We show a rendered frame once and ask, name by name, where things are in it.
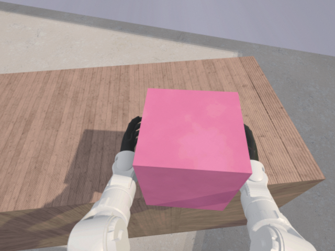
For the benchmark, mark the carton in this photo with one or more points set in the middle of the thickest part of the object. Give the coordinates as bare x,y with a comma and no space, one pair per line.
192,149

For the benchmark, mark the robot left forearm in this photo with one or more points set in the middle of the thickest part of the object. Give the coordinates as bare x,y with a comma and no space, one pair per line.
119,193

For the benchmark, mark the robot right forearm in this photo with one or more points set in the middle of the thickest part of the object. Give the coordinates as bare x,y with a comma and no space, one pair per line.
259,206

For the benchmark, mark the left robot upper arm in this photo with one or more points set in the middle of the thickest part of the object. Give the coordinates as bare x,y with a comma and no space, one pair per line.
108,233

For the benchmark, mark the right robot hand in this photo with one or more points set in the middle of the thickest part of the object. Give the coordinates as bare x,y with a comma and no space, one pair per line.
253,153

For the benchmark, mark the left robot hand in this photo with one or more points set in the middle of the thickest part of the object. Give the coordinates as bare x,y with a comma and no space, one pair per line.
129,140

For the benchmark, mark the right robot upper arm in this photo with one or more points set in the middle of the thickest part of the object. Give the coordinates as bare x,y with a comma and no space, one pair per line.
270,238

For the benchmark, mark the pedestal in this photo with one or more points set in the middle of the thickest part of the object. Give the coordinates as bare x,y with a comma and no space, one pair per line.
60,131

